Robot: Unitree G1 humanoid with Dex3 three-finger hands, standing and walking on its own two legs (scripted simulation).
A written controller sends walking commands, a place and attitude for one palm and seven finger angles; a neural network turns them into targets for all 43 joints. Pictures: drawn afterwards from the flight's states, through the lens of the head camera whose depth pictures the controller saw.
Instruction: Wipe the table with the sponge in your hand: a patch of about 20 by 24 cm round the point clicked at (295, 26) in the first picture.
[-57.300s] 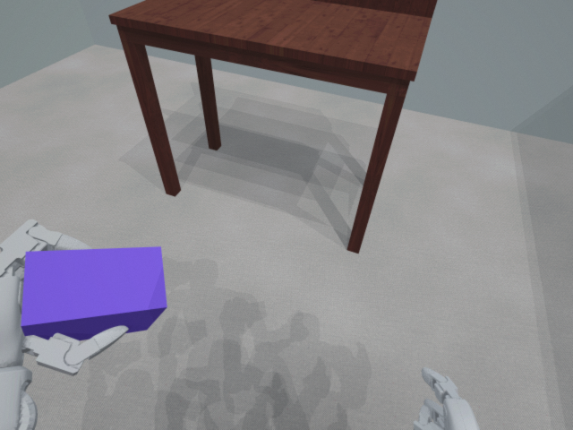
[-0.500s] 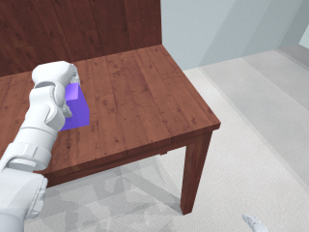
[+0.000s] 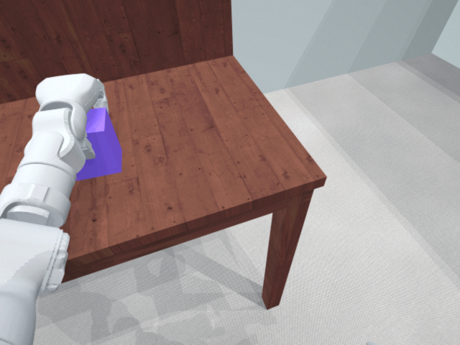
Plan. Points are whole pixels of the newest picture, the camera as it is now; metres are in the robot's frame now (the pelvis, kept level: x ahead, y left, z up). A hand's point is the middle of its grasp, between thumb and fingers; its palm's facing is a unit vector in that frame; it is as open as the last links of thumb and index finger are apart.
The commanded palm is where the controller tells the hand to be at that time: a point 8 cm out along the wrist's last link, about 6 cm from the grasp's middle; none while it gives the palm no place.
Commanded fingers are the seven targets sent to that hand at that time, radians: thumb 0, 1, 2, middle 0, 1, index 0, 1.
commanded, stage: wipe forward along the middle lane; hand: left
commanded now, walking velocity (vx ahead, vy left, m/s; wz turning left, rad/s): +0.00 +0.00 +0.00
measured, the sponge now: (87, 152) +0.43 +0.30 +0.11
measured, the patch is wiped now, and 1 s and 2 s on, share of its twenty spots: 1.00 1.00 1.00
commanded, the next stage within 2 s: slide back across to the first lane in 0.44 s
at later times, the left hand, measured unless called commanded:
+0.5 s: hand (80, 103) +0.49 +0.31 +0.18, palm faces -0.11 +0.03 -0.99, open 10.4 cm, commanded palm +0.49 +0.31 +0.20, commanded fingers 0.00 0.10 1.30 -1.20 -1.60 -1.20 -1.60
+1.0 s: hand (50, 104) +0.48 +0.37 +0.18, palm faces -0.10 +0.01 -1.00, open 10.4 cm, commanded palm +0.47 +0.37 +0.24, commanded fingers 0.00 0.10 1.30 -1.20 -1.60 -1.20 -1.60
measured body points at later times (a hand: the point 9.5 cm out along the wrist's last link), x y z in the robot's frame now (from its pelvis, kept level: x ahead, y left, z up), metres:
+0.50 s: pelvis +0.01 +0.01 +0.00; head +0.06 +0.00 +0.45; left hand +0.49 +0.31 +0.23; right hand +0.05 -0.27 -0.13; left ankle -0.02 +0.10 -0.74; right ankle +0.01 -0.08 -0.74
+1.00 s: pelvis +0.04 +0.03 +0.00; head +0.08 +0.02 +0.45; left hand +0.49 +0.36 +0.23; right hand +0.12 -0.24 -0.13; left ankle -0.01 +0.10 -0.74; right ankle +0.01 -0.08 -0.74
